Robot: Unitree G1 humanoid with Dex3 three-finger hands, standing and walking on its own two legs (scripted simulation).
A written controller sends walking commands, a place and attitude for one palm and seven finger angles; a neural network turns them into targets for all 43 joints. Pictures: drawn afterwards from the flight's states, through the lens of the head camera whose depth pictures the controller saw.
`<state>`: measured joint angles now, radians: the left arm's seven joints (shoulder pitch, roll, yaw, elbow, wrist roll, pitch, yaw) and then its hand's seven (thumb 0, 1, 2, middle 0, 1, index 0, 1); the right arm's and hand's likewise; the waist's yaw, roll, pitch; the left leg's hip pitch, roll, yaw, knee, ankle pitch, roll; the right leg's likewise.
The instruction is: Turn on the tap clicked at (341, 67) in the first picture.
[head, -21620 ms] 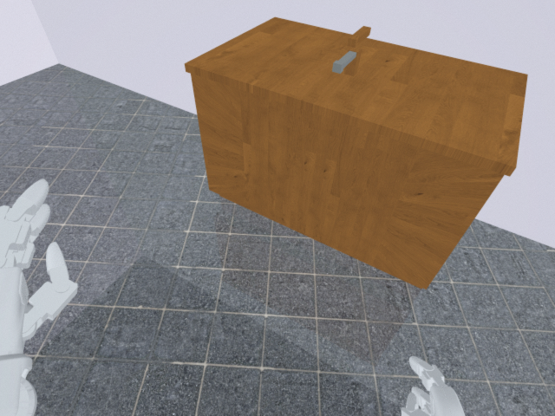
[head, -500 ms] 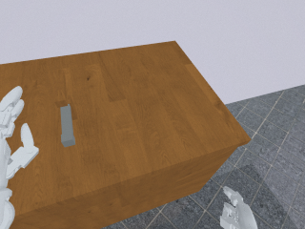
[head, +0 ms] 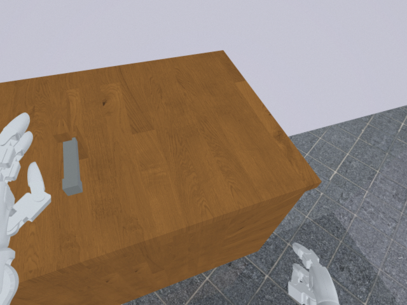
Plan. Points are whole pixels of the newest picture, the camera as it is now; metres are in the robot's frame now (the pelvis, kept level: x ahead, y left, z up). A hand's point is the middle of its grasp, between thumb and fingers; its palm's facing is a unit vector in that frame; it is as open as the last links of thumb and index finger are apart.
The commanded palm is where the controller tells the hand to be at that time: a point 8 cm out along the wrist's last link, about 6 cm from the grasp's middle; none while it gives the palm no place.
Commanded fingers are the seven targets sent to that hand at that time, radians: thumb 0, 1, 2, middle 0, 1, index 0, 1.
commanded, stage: shuffle to correct the standing spot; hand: left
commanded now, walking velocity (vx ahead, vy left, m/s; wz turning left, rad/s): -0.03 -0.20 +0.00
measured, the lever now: (72, 185) +0.31 +0.30 +0.03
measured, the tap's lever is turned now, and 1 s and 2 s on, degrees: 0 0 0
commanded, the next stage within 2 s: come to a stop and stand still in 0.08 s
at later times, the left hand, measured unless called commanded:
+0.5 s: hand (67, 199) +0.22 +0.22 +0.15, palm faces +0.36 -0.84 -0.41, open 7.4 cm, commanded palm +0.17 +0.26 +0.17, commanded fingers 0.00 0.90 0.90 -0.20 -0.30 -0.20 -0.30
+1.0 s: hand (39, 196) +0.22 +0.26 +0.16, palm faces +0.37 -0.84 -0.39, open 7.4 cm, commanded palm +0.17 +0.29 +0.17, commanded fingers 0.00 0.90 0.90 -0.20 -0.30 -0.20 -0.30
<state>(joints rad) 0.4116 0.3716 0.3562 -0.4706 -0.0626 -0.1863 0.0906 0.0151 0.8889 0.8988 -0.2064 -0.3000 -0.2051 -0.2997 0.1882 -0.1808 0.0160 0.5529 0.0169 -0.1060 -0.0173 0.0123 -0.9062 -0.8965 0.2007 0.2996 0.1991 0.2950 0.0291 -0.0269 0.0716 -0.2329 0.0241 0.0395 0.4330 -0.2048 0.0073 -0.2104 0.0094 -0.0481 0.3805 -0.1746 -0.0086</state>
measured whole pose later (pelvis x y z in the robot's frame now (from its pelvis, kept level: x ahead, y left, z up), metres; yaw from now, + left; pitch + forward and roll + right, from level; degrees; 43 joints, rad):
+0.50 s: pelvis +0.01 -0.03 +0.00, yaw +1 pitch +0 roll -1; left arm 0.49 0.38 0.35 -0.49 -0.08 -0.15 0.11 0.01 0.89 0.90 -0.21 -0.30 -0.21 -0.30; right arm 0.21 -0.24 -0.01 0.59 0.03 -0.08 -0.04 0.01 -0.91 -0.90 0.20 0.30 0.20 0.29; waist 0.01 0.02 0.04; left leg -0.24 0.06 0.01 0.47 -0.24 -0.03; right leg -0.20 0.05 -0.07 0.40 -0.21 -0.05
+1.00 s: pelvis +0.01 +0.01 +0.00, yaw +1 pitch +0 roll -1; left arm 0.45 0.38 0.34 -0.49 -0.05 -0.16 0.11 0.01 0.89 0.90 -0.21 -0.30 -0.21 -0.30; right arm 0.18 -0.19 0.03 0.56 0.02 -0.09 -0.03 0.01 -0.91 -0.90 0.20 0.30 0.20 0.30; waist 0.03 -0.02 0.05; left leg -0.20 0.01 0.03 0.41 -0.21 0.02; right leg -0.17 -0.01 -0.05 0.36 -0.18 0.00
